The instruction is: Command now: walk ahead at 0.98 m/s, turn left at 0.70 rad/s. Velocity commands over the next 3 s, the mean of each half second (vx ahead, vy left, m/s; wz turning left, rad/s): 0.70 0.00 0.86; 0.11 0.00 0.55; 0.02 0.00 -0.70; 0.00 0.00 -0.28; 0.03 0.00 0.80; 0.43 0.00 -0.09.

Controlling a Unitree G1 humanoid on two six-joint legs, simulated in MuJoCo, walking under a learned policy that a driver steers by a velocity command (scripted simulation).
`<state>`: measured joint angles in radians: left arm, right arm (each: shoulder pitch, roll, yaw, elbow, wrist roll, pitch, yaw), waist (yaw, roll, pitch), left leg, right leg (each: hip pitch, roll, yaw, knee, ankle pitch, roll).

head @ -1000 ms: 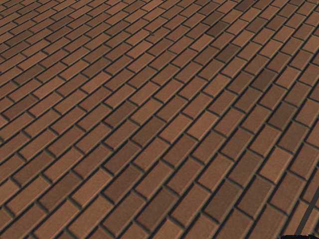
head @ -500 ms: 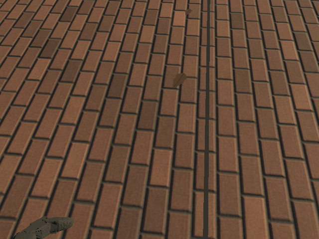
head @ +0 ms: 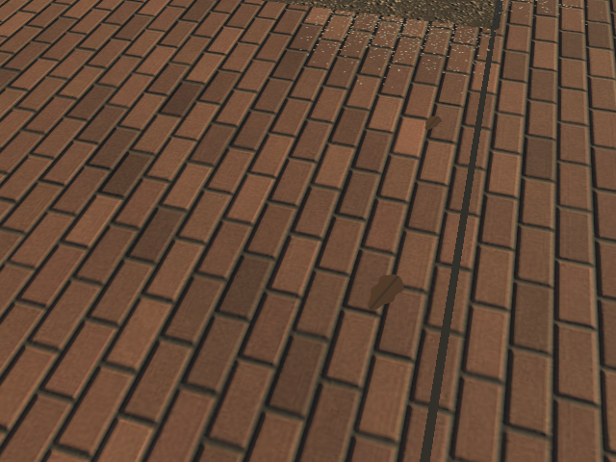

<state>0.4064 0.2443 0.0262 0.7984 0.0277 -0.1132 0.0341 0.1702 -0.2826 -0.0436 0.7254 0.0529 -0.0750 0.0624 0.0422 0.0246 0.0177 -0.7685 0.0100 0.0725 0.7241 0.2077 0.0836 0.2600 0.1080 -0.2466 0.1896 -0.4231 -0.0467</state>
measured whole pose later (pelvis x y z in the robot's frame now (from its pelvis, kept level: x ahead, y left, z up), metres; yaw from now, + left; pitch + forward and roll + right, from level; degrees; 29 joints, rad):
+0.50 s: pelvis +0.39 -0.06 +0.00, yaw +30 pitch +1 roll -2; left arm 0.04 0.25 0.03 0.56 0.02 -0.08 0.02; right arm 0.29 -0.33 -0.09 0.68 0.03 0.01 -0.03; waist -0.07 0.01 0.06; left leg -0.41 -0.13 -0.19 1.23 -0.58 -0.03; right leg -0.51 0.04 0.11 0.57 -0.10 0.05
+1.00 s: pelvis +0.46 -0.02 +0.02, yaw +45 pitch +1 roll -1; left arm 0.22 0.32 0.06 0.79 -0.02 0.02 -0.01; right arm 0.06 -0.21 -0.01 0.61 -0.03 0.02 -0.01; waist 0.05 -0.04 0.04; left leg -0.29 0.02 0.05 0.51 -0.23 0.03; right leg -0.43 -0.06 -0.03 0.91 -0.50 0.09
